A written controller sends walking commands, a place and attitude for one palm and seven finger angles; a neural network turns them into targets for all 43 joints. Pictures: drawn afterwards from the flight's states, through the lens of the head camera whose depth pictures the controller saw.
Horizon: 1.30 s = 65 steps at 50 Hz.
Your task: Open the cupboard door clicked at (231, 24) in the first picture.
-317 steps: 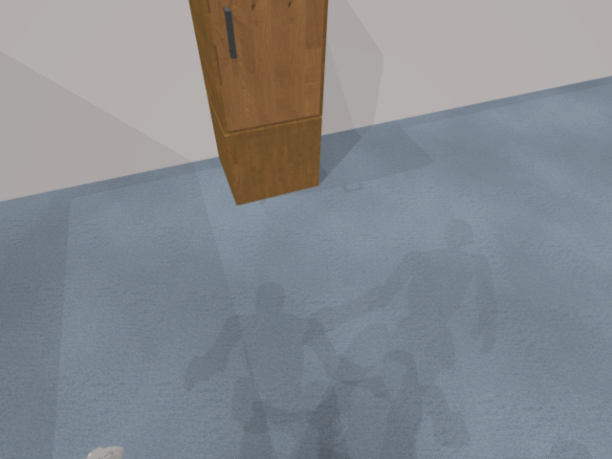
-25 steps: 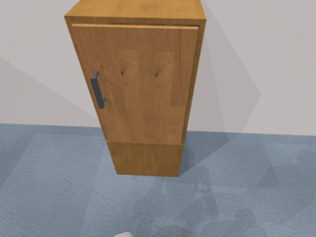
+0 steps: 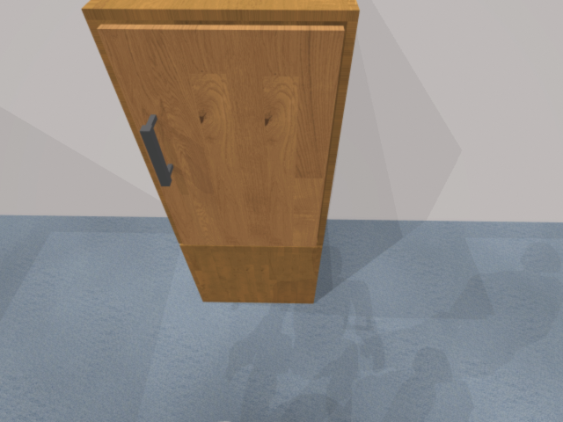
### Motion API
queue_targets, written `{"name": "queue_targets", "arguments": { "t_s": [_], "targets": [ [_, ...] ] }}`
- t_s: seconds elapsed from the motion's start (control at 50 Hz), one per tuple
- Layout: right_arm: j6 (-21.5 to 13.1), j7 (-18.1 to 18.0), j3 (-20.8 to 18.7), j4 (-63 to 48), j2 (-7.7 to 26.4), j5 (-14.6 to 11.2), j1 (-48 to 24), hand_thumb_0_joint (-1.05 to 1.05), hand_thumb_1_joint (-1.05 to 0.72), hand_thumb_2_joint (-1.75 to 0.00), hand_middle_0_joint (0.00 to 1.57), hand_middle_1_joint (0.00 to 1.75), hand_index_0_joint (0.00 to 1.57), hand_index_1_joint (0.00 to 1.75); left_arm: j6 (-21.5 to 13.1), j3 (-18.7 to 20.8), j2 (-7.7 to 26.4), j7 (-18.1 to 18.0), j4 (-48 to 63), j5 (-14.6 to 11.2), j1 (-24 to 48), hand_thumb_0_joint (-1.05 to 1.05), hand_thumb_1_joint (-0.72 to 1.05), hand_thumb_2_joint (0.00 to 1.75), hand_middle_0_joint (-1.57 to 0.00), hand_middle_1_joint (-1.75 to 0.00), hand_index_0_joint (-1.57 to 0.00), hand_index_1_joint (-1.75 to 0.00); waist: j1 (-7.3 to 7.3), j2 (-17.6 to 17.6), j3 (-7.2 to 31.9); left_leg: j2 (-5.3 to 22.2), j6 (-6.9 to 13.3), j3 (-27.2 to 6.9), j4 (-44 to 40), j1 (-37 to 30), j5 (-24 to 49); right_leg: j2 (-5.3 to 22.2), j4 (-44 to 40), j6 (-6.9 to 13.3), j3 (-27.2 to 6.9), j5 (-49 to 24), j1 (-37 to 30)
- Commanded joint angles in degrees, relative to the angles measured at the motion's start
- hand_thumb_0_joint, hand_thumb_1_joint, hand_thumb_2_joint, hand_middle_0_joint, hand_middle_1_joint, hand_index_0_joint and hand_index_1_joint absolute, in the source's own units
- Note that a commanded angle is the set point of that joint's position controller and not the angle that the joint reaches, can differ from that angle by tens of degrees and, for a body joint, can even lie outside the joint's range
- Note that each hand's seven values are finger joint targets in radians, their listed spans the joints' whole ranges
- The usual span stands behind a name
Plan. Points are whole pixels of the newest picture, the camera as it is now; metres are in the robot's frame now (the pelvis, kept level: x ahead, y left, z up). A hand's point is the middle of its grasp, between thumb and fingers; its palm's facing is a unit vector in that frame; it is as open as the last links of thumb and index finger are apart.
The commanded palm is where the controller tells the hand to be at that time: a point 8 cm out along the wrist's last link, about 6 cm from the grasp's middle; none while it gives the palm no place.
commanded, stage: come to a stop and stand still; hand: left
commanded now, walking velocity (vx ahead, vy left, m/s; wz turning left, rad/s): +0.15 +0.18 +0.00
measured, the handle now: (159, 151) +0.58 +0.29 +0.03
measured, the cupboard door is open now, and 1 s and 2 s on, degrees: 0 0 0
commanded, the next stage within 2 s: look again from close up in 0.98 s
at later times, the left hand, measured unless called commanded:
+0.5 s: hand out of the picture -0.01 +0.20 -0.17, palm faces +0.08 -0.97 -0.24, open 7.3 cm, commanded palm none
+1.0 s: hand out of the picture +0.01 +0.24 -0.17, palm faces -0.01 -0.98 -0.21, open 7.3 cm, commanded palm none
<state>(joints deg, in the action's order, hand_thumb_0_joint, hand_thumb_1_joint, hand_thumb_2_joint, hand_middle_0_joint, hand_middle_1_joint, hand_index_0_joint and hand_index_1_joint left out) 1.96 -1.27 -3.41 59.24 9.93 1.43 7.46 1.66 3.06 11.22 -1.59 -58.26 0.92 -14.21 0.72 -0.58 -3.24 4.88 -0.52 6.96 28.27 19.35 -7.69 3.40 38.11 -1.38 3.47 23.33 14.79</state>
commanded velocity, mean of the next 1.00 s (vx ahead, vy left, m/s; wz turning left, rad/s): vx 0.01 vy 0.05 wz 0.00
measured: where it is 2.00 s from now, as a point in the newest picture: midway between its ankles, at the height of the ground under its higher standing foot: outside the picture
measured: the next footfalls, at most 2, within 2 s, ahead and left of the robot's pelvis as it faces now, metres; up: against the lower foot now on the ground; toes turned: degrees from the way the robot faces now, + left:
right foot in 0.02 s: +0.03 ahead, -0.13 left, +0.00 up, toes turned -4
left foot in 0.44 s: +0.00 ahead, +0.13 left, +0.00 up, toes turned +5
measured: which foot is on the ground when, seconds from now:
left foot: down 0.00-0.02, up 0.04-0.42, down 0.44-1.00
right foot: up 0.00-0.00, down 0.02-1.00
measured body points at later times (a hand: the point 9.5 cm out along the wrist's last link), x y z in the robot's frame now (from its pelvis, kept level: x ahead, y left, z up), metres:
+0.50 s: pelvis +0.00 +0.01 +0.00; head +0.03 +0.01 +0.45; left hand -0.01 +0.25 -0.15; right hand +0.04 -0.23 -0.15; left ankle -0.04 +0.12 -0.73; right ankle -0.01 -0.13 -0.73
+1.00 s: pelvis -0.01 +0.06 +0.00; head +0.00 +0.06 +0.45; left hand +0.02 +0.29 -0.15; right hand +0.01 -0.18 -0.15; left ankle -0.04 +0.12 -0.73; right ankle -0.01 -0.13 -0.73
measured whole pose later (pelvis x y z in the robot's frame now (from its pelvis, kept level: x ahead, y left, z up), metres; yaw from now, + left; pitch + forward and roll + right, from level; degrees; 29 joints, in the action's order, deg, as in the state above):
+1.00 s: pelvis -0.01 +0.06 +0.00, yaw -2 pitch -1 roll +0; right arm -0.8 -1.5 0.3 59.8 10.6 1.1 15.8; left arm 0.9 -0.4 10.5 -1.7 -60.4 0.8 -15.4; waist 0.6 0.3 -2.1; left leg -1.8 4.0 7.7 28.5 8.4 -19.2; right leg 6.7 29.3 -3.6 -0.2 15.6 12.4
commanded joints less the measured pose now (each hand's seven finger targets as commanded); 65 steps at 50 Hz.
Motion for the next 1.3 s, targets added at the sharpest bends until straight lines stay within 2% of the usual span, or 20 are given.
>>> {"name": "queue_targets", "arguments": {
  "t_s": [0.0,0.02,0.04,0.08,0.12,0.28,0.32,0.36,0.38,0.4,0.42,0.44,0.48,0.5,0.52,0.56,0.64,0.7,0.9,1.28],
  "targets": [
    [0.15,1.28,0.19,-4.23,0.85,-0.99,0.85,0.00,-0.90,-0.90,0.20,0.30,0.20,0.30,-1.48,0.02,8.57,-0.20,-0.14,0.92,-8.21,0.00,0.90,0.90,-0.20,-0.30,-0.20,-0.30,1.00,14.48,-2.33,-2.31,-1.48,-2.78,5.69,6.52,-19.27,16.19,-33.48,6.40,-21.71,20.31,2.61],
    [0.55,1.57,-0.23,-4.67,3.45,-0.51,-1.21,0.00,-0.90,-0.90,0.20,0.30,0.20,0.30,-1.52,0.54,10.40,-0.37,1.66,0.70,-4.37,0.00,0.90,0.90,-0.20,-0.30,-0.20,-0.30,1.78,13.21,-4.48,-1.55,-0.83,-5.34,11.98,3.77,-17.76,18.18,-36.56,8.21,-25.43,23.34,10.74],
    [0.71,1.63,-0.28,-4.39,3.72,-0.28,-0.61,0.00,-0.90,-0.90,0.20,0.30,0.20,0.30,-1.99,0.72,10.12,-0.60,1.88,0.73,-2.46,0.00,0.90,0.90,-0.20,-0.30,-0.20,-0.30,0.92,14.16,-6.09,-1.48,-0.38,-6.76,14.95,4.20,-15.44,17.06,-36.24,8.36,-26.06,19.20,11.27],
    [0.00,1.83,-0.32,-1.40,4.33,-0.19,5.34,0.00,-0.90,-0.90,0.20,0.30,0.20,0.30,-2.41,0.37,8.47,-0.34,2.28,0.63,1.25,0.00,0.90,0.90,-0.20,-0.30,-0.20,-0.30,-1.47,9.45,-5.74,-1.82,-0.30,-6.72,17.27,4.59,-11.48,13.51,-31.05,7.75,-16.89,5.76,6.08],
    [-0.43,1.75,-0.21,-0.62,4.40,-0.28,7.25,0.00,-0.90,-0.90,0.20,0.30,0.20,0.30,-2.66,0.35,7.72,-0.12,2.01,0.31,-0.84,0.00,0.90,0.90,-0.20,-0.30,-0.20,-0.30,-0.46,8.30,-3.28,-2.54,-0.98,-5.93,18.30,5.43,-10.14,12.07,-27.21,7.30,-11.98,-6.71,-0.36],
    [-0.65,0.58,0.35,-2.68,3.95,-0.99,4.95,0.00,-0.90,-0.90,0.20,0.30,0.20,0.30,-2.18,1.58,8.67,-1.09,-0.47,0.66,-6.93,0.00,0.90,0.90,-0.20,-0.30,-0.20,-0.30,3.02,10.50,3.17,-3.19,-1.86,-5.31,11.71,4.89,-17.26,15.77,-17.99,11.42,-12.58,-39.36,-13.02],
    [-0.83,0.34,0.52,-2.02,3.45,-1.16,6.90,0.00,-0.90,-0.90,0.20,0.30,0.20,0.30,-1.99,1.51,8.67,-1.15,-0.82,0.55,-5.32,0.00,0.90,0.90,-0.20,-0.30,-0.20,-0.30,1.85,11.01,4.98,-3.77,-1.68,-4.53,5.32,-0.05,-14.20,14.28,-16.18,10.34,-11.09,-40.04,-11.96],
    [-1.39,0.15,0.77,-0.02,2.99,-1.06,10.94,0.00,-0.90,-0.90,0.20,0.30,0.20,0.30,-1.71,1.24,7.93,-1.11,-0.85,0.08,-2.53,0.00,0.90,0.90,-0.20,-0.30,-0.20,-0.30,-0.27,11.09,5.89,-4.08,-1.27,-3.14,-5.55,-9.55,-4.33,10.98,-13.54,7.04,-8.24,-33.43,-6.99],
    [-2.68,0.46,0.80,-3.71,6.30,-0.59,7.45,0.00,-0.90,-0.90,0.20,0.30,0.20,0.30,-3.53,-0.26,6.19,-3.25,-2.15,0.33,-8.34,0.00,0.90,0.90,-0.20,-0.30,-0.20,-0.30,0.76,2.13,6.33,-1.72,-0.95,-2.93,2.61,-8.02,-4.88,8.79,-9.01,4.86,-10.16,-47.45,-8.48],
    [-2.25,0.70,1.06,-4.85,4.34,-0.65,10.34,0.00,-0.90,-0.90,0.20,0.30,0.20,0.30,-4.07,0.13,9.44,-2.71,0.70,0.28,-5.47,0.00,0.90,0.90,-0.20,-0.30,-0.20,-0.30,-1.20,2.40,8.98,-2.22,0.31,-3.81,2.37,-5.03,-10.50,10.17,-10.16,5.43,-9.66,-37.49,-9.11],
    [-2.14,0.70,1.50,-5.28,4.47,-0.76,10.76,0.00,-0.90,-0.90,0.20,0.30,0.20,0.30,-4.06,0.02,8.11,-2.43,1.23,0.26,-4.17,0.00,0.90,0.90,-0.20,-0.30,-0.20,-0.30,-1.48,4.50,8.04,-0.81,0.63,-4.26,0.57,-5.54,-10.37,9.86,-10.66,5.63,-8.95,-30.00,-6.07],
    [-2.34,0.79,1.60,-4.98,4.95,-0.41,12.71,0.00,-0.90,-0.90,0.20,0.30,0.20,0.30,-3.87,-0.23,6.61,-2.15,1.71,0.08,-3.74,0.00,0.90,0.90,-0.20,-0.30,-0.20,-0.30,-2.04,0.11,7.72,0.77,1.74,-6.07,-0.49,-6.31,-2.55,6.36,-7.63,4.86,-5.39,-27.37,-5.40],
    [-3.16,0.44,1.71,-4.91,6.73,-0.28,11.17,0.00,-0.90,-0.90,0.20,0.30,0.20,0.30,-2.98,-1.09,5.25,-1.63,1.40,-0.04,-3.79,0.00,0.90,0.90,-0.20,-0.30,-0.20,-0.30,-0.80,-11.50,6.13,3.68,3.21,-9.26,-0.95,-8.65,23.59,2.36,-3.20,3.10,-0.30,-18.84,-3.51],
    [-3.00,0.13,1.77,-5.38,7.58,-0.45,9.90,0.00,-0.90,-0.90,0.20,0.30,0.20,0.30,-2.44,-1.41,4.69,-1.58,1.17,-0.04,-4.38,0.00,0.90,0.90,-0.20,-0.30,-0.20,-0.30,-0.19,-11.03,4.45,4.61,4.27,-9.60,-1.83,-8.05,22.95,1.00,-4.69,2.46,0.17,-10.51,-2.89],
    [-2.88,-0.06,1.79,-5.79,7.74,-0.52,9.04,0.00,-0.90,-0.90,0.20,0.30,0.20,0.30,-2.14,-1.73,4.30,-1.43,0.83,0.06,-4.34,0.00,0.90,0.90,-0.20,-0.30,-0.20,-0.30,-0.04,-7.62,2.27,4.18,4.39,-9.22,-1.88,-6.65,19.30,0.81,-6.17,2.38,-0.06,-9.42,-2.59],
    [-3.01,-0.14,1.99,-6.22,7.40,-0.45,9.14,0.00,-0.90,-0.90,0.20,0.30,0.20,0.30,-1.98,-1.98,4.09,-1.10,0.79,0.14,-3.91,0.00,0.90,0.90,-0.20,-0.30,-0.20,-0.30,-0.32,-2.07,0.26,2.98,3.86,-9.01,-3.06,-5.26,13.81,1.33,-7.21,2.28,-1.01,-13.07,-2.66],
    [-3.22,-0.13,2.19,-6.09,7.89,-0.40,8.38,0.00,-0.90,-0.90,0.20,0.30,0.20,0.30,-1.29,-2.14,4.41,-0.59,1.44,0.23,-3.06,0.00,0.90,0.90,-0.20,-0.30,-0.20,-0.30,-0.06,-3.68,-2.82,2.65,3.98,-10.14,-8.47,-2.71,3.25,1.07,-7.88,1.61,-1.07,-9.20,-1.78],
    [-3.43,-0.17,2.29,-5.99,8.07,-0.29,7.94,0.00,-0.90,-0.90,0.20,0.30,0.20,0.30,-1.25,-2.22,4.60,-0.33,1.36,0.25,-3.58,0.00,0.90,0.90,-0.20,-0.30,-0.20,-0.30,0.03,-1.93,-2.19,2.37,3.92,-10.24,-9.66,-3.87,-0.50,1.45,-8.92,1.62,-1.66,-10.41,-1.37],
    [-4.05,-0.46,2.48,-2.81,7.70,-0.42,9.51,0.00,-0.90,-0.90,0.20,0.30,0.20,0.30,-1.62,-2.30,4.73,-0.36,0.29,0.07,-3.64,0.00,0.90,0.90,-0.20,-0.30,-0.20,-0.30,-0.18,-1.22,1.19,1.98,3.62,-8.23,-8.04,-8.75,8.28,2.50,-9.55,1.60,-2.68,-15.92,-2.83],
    [-3.85,-0.73,2.65,2.82,4.08,-0.75,13.02,0.00,-0.90,-0.90,0.20,0.30,0.20,0.30,-1.96,-2.21,2.62,-0.64,-3.02,-0.02,-4.56,0.00,0.90,0.90,-0.20,-0.30,-0.20,-0.30,-0.44,0.68,-1.67,1.47,3.24,-6.28,-7.32,-7.44,1.67,2.62,-11.14,2.18,-3.78,-18.34,-3.14]
  ]
}}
